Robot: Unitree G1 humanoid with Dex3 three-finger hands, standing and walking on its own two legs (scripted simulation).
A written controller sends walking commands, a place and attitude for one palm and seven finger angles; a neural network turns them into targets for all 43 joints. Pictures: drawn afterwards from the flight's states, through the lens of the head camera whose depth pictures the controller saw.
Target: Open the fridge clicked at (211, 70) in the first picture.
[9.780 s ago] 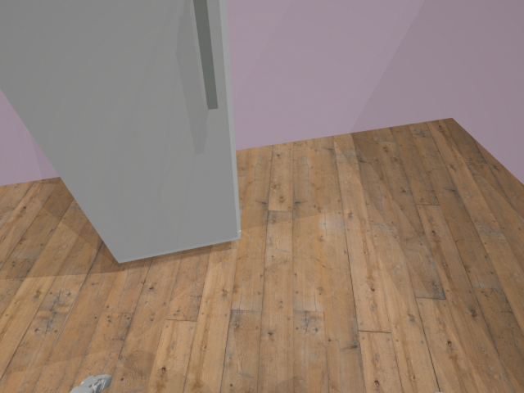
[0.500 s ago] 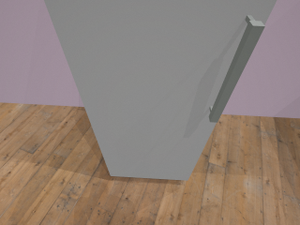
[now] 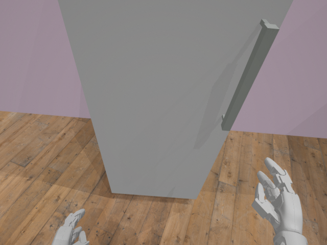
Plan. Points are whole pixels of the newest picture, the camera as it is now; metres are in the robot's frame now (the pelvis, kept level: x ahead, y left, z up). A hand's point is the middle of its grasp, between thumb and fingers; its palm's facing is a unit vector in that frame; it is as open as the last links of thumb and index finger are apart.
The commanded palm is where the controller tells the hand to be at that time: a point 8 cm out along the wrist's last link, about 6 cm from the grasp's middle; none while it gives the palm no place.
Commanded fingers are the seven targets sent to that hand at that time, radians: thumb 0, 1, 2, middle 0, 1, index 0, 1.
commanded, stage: raise the hand to about handle height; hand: right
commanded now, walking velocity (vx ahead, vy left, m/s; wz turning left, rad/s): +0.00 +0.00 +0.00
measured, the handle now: (241, 83) +0.50 -0.15 +0.18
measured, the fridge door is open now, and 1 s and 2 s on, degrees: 0 0 0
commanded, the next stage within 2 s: move the hooked fingers beside the handle in 1.88 s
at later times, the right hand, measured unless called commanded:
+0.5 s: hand (270, 213) +0.21 -0.20 +0.05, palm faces -0.15 +0.99 -0.08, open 10.4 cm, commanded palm +0.16 -0.28 +0.07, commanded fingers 0.00 -0.04 -0.53 0.26 0.86 0.26 0.86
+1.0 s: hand out of the picture +0.24 -0.28 +0.15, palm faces +0.06 +0.99 -0.08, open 13.2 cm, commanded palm +0.20 -0.32 +0.15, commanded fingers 0.00 0.50 -0.30 0.30 1.20 0.30 1.20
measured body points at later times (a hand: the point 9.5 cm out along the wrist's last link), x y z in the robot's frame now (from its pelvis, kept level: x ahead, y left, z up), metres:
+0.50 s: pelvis -0.03 -0.01 -0.03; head -0.01 +0.00 +0.42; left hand +0.15 +0.20 -0.10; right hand +0.21 -0.26 +0.06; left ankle -0.02 +0.09 -0.73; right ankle +0.01 -0.12 -0.73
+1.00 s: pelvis -0.01 -0.02 +0.00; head -0.02 -0.02 +0.45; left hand +0.20 +0.20 -0.05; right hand +0.23 -0.34 +0.16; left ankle -0.02 +0.09 -0.73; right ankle +0.01 -0.12 -0.73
